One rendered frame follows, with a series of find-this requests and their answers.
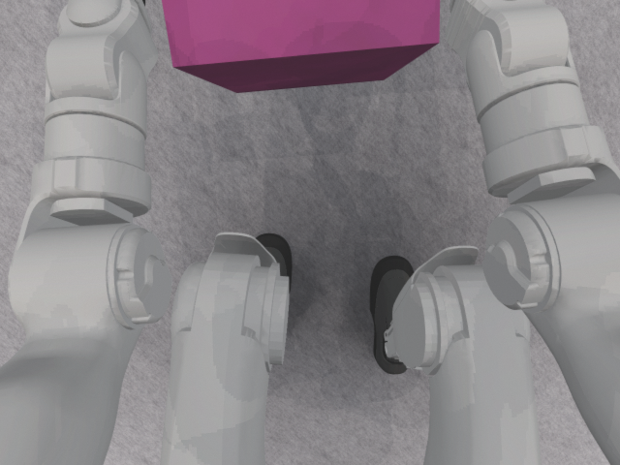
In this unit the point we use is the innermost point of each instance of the right robot upper arm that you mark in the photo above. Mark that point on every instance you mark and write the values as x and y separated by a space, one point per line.
559 262

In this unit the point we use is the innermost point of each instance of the robot right shin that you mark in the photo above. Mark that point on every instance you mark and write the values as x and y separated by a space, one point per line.
396 346

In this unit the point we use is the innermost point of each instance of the carton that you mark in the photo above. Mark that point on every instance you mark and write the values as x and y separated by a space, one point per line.
258 45

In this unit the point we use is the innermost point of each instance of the robot left forearm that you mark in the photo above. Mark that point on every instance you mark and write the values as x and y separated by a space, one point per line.
93 171

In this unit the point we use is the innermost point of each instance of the robot right forearm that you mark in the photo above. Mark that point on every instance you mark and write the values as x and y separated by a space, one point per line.
526 94

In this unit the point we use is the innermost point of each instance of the robot left foot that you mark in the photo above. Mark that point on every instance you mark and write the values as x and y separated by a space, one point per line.
279 248

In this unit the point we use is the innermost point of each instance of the left robot upper arm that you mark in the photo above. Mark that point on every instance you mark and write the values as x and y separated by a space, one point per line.
83 295

